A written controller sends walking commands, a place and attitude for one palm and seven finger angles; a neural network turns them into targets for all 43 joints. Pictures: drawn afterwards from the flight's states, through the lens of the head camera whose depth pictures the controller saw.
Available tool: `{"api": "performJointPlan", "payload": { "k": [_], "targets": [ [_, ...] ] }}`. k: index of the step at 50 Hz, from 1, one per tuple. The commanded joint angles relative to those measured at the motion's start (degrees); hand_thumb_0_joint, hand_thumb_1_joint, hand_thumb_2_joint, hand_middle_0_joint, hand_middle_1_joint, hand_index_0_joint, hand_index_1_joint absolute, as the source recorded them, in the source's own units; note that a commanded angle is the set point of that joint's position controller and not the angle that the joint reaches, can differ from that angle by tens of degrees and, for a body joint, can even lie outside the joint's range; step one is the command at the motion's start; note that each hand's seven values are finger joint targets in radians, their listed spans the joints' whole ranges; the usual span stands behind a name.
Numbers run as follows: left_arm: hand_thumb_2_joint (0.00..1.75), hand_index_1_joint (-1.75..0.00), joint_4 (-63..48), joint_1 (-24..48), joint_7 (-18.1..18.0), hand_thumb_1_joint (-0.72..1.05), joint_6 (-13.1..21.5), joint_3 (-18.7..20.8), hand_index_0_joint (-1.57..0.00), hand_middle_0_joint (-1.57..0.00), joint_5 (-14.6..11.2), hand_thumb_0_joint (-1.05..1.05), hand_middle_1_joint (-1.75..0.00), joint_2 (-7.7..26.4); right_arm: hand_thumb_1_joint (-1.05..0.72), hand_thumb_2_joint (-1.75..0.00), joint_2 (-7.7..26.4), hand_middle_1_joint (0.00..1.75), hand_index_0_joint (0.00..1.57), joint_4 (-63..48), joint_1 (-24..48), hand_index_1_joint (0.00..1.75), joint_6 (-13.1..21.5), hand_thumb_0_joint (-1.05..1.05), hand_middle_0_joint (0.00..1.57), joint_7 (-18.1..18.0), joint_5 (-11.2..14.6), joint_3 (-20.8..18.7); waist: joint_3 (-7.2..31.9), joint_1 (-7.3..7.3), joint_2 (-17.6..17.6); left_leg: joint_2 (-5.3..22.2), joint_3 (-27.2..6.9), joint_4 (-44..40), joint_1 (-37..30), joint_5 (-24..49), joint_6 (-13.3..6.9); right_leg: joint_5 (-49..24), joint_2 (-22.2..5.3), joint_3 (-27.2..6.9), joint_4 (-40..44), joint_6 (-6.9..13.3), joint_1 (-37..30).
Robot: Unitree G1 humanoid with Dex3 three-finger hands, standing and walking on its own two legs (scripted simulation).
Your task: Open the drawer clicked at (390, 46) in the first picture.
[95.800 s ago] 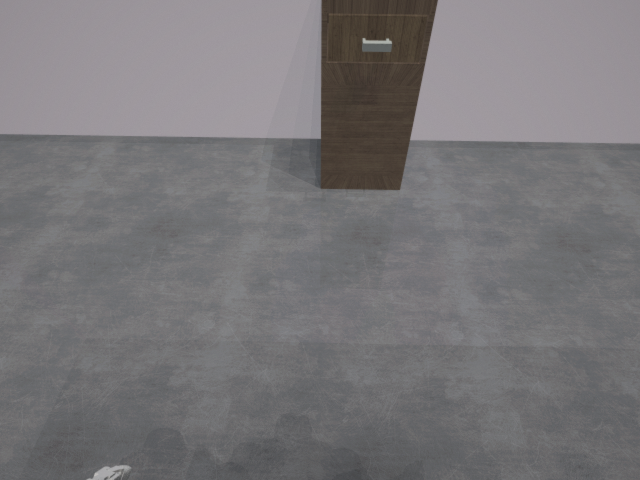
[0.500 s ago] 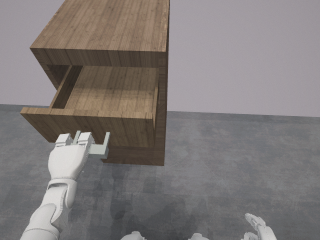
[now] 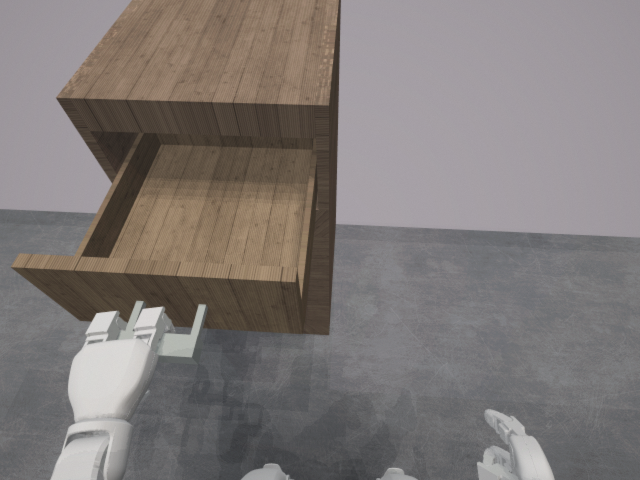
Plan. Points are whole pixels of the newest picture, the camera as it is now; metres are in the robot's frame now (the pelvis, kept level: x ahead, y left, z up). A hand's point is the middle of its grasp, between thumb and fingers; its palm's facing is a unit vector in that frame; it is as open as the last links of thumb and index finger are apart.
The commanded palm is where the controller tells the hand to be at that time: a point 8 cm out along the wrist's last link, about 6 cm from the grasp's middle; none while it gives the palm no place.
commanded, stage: pull the drawer open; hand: left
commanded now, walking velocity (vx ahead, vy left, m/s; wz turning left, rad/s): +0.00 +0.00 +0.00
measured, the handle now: (164, 329) +0.30 +0.23 -0.01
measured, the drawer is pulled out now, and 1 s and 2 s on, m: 0.25 0.30 0.30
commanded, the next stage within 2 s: open the thumb to release the handle in 0.60 s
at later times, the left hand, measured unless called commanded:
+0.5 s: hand (123, 429) +0.18 +0.25 -0.03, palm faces -0.04 -0.06 -1.00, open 6.3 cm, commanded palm +0.14 +0.24 +0.03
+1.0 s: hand (114, 428) +0.18 +0.26 -0.03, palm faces -0.01 -0.06 -1.00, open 8.2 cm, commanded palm +0.16 +0.25 +0.03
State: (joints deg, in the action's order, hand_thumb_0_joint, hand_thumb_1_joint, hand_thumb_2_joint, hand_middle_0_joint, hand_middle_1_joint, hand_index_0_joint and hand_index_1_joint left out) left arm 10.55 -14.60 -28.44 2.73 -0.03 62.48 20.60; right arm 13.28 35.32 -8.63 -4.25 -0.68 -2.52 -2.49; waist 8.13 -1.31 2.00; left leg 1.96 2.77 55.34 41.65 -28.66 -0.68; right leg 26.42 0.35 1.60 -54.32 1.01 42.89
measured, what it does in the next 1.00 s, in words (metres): stands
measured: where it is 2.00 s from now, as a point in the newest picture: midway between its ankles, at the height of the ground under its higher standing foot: outside the picture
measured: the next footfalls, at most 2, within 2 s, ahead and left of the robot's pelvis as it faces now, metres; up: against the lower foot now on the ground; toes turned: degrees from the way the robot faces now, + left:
none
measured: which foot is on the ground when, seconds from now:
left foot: down 0.00-1.00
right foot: down 0.00-1.00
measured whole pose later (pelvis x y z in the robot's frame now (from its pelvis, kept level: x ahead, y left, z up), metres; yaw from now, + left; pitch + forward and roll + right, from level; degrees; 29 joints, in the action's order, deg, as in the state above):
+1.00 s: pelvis -0.01 +0.00 -0.02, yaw +0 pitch +16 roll +0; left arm -0.8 -27.3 -30.1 3.3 2.2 60.3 20.9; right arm 13.3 33.6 -7.8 -5.2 -0.6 -3.3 -2.0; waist 8.4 -2.7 2.3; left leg 1.7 2.4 61.6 46.7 -31.0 -0.7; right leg 29.0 0.0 1.8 -60.8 1.1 48.0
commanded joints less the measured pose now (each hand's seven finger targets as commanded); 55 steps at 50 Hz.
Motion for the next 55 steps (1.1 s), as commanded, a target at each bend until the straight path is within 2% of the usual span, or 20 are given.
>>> {"api": "performJointPlan", "payload": {
  "k": [1,5,9,15,17,19,23,26,32,34,35,36,38,40,45,46,49,51,53,55],
  "targets": [
    [0.9,-1.35,-12.8,0.7,-2.6,0.9,0.3,4.6,-0.4,-0.4,-0.3,0.0,-1.35,8.5,-0.9,-0.9,6.6,0.3,0.2,-8.2,3.9,0.3,2.2,0.0,0.2,-0.4,-0.4,-2.0,14.5,-0.87,0.5,-2.6,-1.7,-5.6,-11.5,23.5,-0.2,-21.3,2.1,0.1,5.7,1.6,-6.4],
    [0.9,-1.35,-14.9,-5.7,-2.6,0.9,0.1,3.8,-0.4,-0.4,-0.7,0.0,-1.35,7.4,-0.9,-0.9,6.4,0.3,0.2,-9.0,4.1,0.3,2.5,0.0,0.2,-0.1,-0.4,-1.9,14.8,-1.14,0.1,-2.4,-2.0,-5.0,-12.0,26.4,-0.1,-23.0,2.2,0.3,5.1,1.6,-6.9],
    [0.9,-1.35,-16.2,-9.5,-2.4,0.9,0.5,4.4,-0.4,-0.4,-0.8,0.0,-1.35,7.8,-0.9,-0.9,6.1,0.3,0.2,-9.8,4.7,0.3,2.6,0.0,0.2,0.1,-0.5,-1.6,12.8,-1.63,-1.0,-2.7,-1.8,-5.0,-10.5,22.9,-0.2,-21.2,2.2,0.1,5.2,1.6,-6.6],
    [0.9,-1.35,-19.1,-11.0,-2.7,0.9,1.6,4.4,-0.4,-0.4,-0.6,0.0,-1.35,7.6,-0.9,-0.9,6.1,0.3,0.2,-10.4,5.0,0.3,2.6,0.0,0.2,0.4,-0.9,-1.3,12.5,-1.34,0.1,-2.6,-2.0,-3.9,-10.3,21.9,-0.3,-19.2,2.1,-0.2,4.5,1.8,-4.3],
    [0.9,-1.35,-20.4,-13.9,-2.9,0.9,2.2,3.9,-0.4,-0.4,-0.6,0.0,-1.35,7.0,-0.9,-0.9,5.7,0.3,0.2,-10.7,4.5,0.3,2.8,0.0,0.2,0.7,-1.1,-1.5,12.9,-1.84,1.3,-2.6,-2.0,-3.4,-11.1,23.2,-0.2,-19.6,2.1,-0.1,4.0,1.8,-3.7],
    [0.9,-1.35,-20.9,-16.5,-3.0,0.9,2.4,5.1,-0.4,-0.4,-0.9,0.0,-1.35,8.0,-0.9,-0.9,5.8,0.3,0.2,-11.0,4.7,0.3,2.7,0.0,0.2,0.9,-1.1,-1.4,13.0,-2.24,-0.6,-2.6,-2.1,-3.1,-10.0,22.6,-0.2,-19.5,2.0,-0.1,3.7,1.8,-4.1],
    [0.9,-1.35,-23.1,-20.4,-3.2,0.9,3.1,5.7,-0.4,-0.4,-1.2,0.0,-1.35,8.4,-0.9,-0.9,5.7,0.3,0.2,-11.8,5.1,0.3,2.5,0.0,0.2,1.5,-1.3,-1.1,12.2,-2.75,0.7,-2.7,-2.1,-2.5,-9.6,22.9,0.1,-18.3,1.9,-1.0,3.0,1.9,-2.2],
    [0.9,-1.35,-23.6,-24.5,-3.1,0.9,3.1,6.6,-0.4,-0.4,-2.1,0.0,-1.35,8.6,-0.9,-0.9,5.8,0.3,0.2,-12.4,5.4,0.3,2.4,0.0,0.2,1.7,-1.3,-0.9,12.8,-3.3,-0.4,-2.7,-2.0,-2.2,-8.6,23.2,-0.1,-19.8,1.9,-1.4,2.6,1.9,-3.5],
    [0.9,-1.35,-25.6,-34.0,-3.4,0.9,3.5,7.3,-0.4,-0.4,-3.1,0.0,-1.35,8.2,-0.9,-0.9,5.3,0.3,0.2,-13.4,5.8,0.3,2.1,0.0,0.2,2.5,-0.9,-1.0,12.9,-4.5,1.6,-2.3,-2.0,-2.0,-8.5,26.7,-0.1,-22.1,2.1,-1.3,1.6,2.1,-4.4],
    [0.9,-1.35,-25.4,-34.1,-3.7,0.9,3.4,8.2,-0.4,-0.4,-3.2,0.0,-1.35,8.4,-0.9,-0.9,5.5,0.3,0.2,-13.2,5.8,0.3,1.7,0.0,0.2,2.5,-1.0,-1.1,11.9,-4.04,-0.3,-2.3,-2.0,-1.7,-7.3,26.0,-0.2,-23.2,2.1,-1.7,1.6,2.0,-4.2],
    [0.9,-1.35,-24.4,-13.3,-4.4,0.9,3.7,11.2,-0.4,-0.4,-1.4,0.0,-1.35,13.2,-0.9,-0.9,7.0,0.3,0.2,-10.8,5.4,0.3,1.1,0.0,0.2,1.5,-1.6,-1.0,10.0,0.72,-2.0,-2.2,-2.7,0.5,-4.7,21.4,-0.1,-21.4,1.7,-1.8,0.7,1.7,1.1],
    [0.87,-1.34,-24.7,-14.3,-5.3,0.83,4.6,13.8,-0.4,-0.4,-0.9,0.0,-1.34,13.7,-0.9,-0.9,6.5,0.3,0.2,-11.3,5.5,0.3,1.3,0.0,0.2,0.9,-2.2,-1.5,12.4,-2.11,0.9,-2.7,-2.3,0.2,-4.9,20.0,-0.2,-20.6,1.7,-1.6,0.1,1.7,-0.5],
    [0.81,-1.33,-21.6,-19.5,-6.2,0.69,4.6,12.5,-0.38,-0.38,-1.0,0.0,-1.33,11.2,-0.9,-0.9,6.2,0.3,0.2,-11.2,4.4,0.3,1.7,0.0,0.2,1.0,-1.8,-1.8,14.2,-2.42,1.4,-2.8,-2.1,0.6,-6.5,21.9,0.2,-20.2,2.0,-1.6,-0.3,2.0,0.4],
    [0.75,-1.31,-22.9,-18.2,-6.5,0.55,3.7,11.7,-0.38,-0.38,-1.9,0.0,-1.31,10.7,-0.9,-0.9,6.5,0.3,0.2,-11.1,4.0,0.3,1.5,0.0,0.2,1.0,-1.5,-2.3,15.8,-1.78,2.3,-2.4,-2.2,0.7,-7.8,24.6,0.3,-21.2,1.9,-0.8,-0.4,1.9,0.0],
    [0.6,-1.27,-21.5,-14.2,-4.8,0.2,0.9,8.3,-0.35,-0.35,-2.8,0.0,-1.27,9.4,-0.9,-0.9,6.9,0.3,0.2,-10.8,4.0,0.3,1.3,0.0,0.2,-0.2,-0.9,-2.1,14.8,-0.28,-1.7,-2.3,-2.6,-0.9,-7.6,21.2,-0.2,-19.3,1.8,0.4,1.6,1.3,-1.7],
    [0.57,-1.27,-21.6,-14.1,-4.3,0.13,0.9,7.6,-0.35,-0.35,-2.7,0.0,-1.27,9.3,-0.9,-0.9,6.8,0.3,0.2,-10.7,4.5,0.3,1.3,0.0,0.2,-0.3,-1.0,-1.8,15.2,-0.87,-1.4,-2.5,-2.2,-1.3,-7.9,20.7,-0.3,-18.8,1.7,0.0,2.0,1.2,-1.9],
    [0.48,-1.24,-21.4,-12.8,-2.9,-0.08,1.0,6.0,-0.33,-0.33,-2.2,0.0,-1.24,9.2,-0.9,-0.9,6.5,0.3,0.2,-10.7,4.4,0.3,1.7,0.0,0.2,-0.8,-0.7,-1.5,13.2,-0.73,-1.0,-2.5,-2.3,-2.3,-8.1,18.7,-0.5,-16.6,1.6,0.7,3.2,1.3,-2.0],
    [0.42,-1.23,-20.0,-10.6,-2.9,-0.22,1.5,8.0,-0.32,-0.32,-1.7,0.0,-1.23,11.2,-0.9,-0.9,6.4,0.3,0.2,-10.3,5.0,0.3,1.6,0.0,0.2,-1.1,-1.0,-0.9,12.0,-0.95,-1.8,-2.6,-2.2,-2.9,-7.2,16.2,-0.4,-14.4,1.6,0.2,3.6,1.3,-1.3],
    [0.36,-1.22,-19.7,-9.1,-2.9,-0.36,1.9,6.6,-0.31,-0.31,-1.3,0.0,-1.22,10.0,-0.9,-0.9,6.2,0.3,0.2,-10.4,5.0,0.3,1.7,0.0,0.2,-1.0,-1.0,-0.9,10.8,-0.85,-0.3,-2.8,-2.1,-3.2,-7.3,14.5,-0.3,-12.3,1.5,0.3,4.1,1.5,-0.3],
    [0.3,-1.2,-18.4,-9.1,-3.2,-0.5,1.9,8.5,-0.3,-0.3,-1.4,0.0,-1.2,11.2,-0.9,-0.9,6.2,0.3,0.2,-10.4,4.9,0.3,1.9,0.0,0.2,-1.3,-0.9,-1.1,11.6,-1.1,-1.0,-2.8,-2.1,-3.2,-7.0,14.0,-0.5,-12.8,1.7,0.3,4.4,1.6,-1.7]
  ]
}}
